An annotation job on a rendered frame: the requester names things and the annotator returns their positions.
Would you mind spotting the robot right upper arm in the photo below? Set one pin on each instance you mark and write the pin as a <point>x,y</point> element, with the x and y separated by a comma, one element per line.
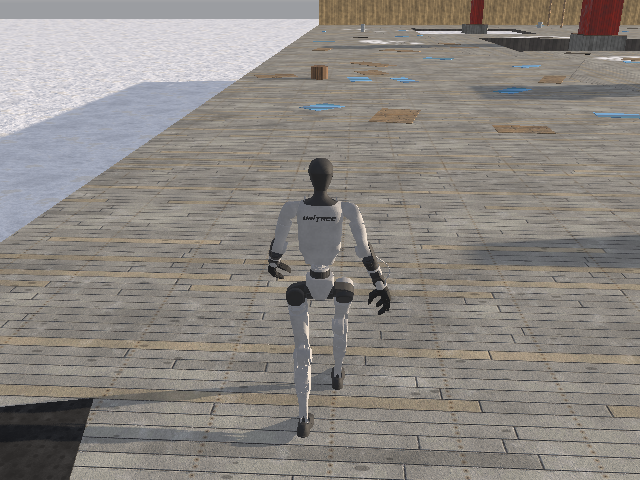
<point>352,212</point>

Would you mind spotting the robot right forearm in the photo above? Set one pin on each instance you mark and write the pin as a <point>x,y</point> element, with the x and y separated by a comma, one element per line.
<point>374,270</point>

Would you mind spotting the robot left thigh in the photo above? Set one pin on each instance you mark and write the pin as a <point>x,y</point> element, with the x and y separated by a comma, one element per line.
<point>299,317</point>

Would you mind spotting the robot right thigh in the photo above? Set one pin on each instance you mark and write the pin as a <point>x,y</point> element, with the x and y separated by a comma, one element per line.
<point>343,296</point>

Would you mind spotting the robot thigh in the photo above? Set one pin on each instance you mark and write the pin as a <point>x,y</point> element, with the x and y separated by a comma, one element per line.
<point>343,296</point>
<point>299,317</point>

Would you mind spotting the robot left upper arm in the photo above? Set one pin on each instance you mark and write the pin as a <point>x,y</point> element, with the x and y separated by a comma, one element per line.
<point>288,211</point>

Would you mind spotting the robot left hand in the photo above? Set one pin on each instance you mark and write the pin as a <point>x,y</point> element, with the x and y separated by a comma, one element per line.
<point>276,274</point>

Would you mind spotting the robot left forearm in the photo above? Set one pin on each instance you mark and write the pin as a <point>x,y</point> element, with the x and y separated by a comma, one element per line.
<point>274,258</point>

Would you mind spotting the robot right hand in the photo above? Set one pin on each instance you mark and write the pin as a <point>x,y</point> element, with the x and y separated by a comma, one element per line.
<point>385,299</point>

